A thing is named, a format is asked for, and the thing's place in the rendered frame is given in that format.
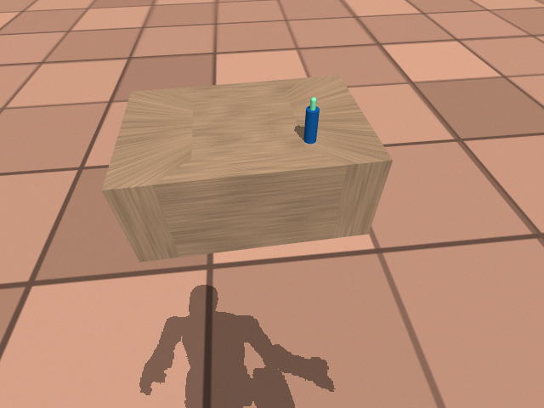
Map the bottle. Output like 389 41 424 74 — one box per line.
303 97 320 144

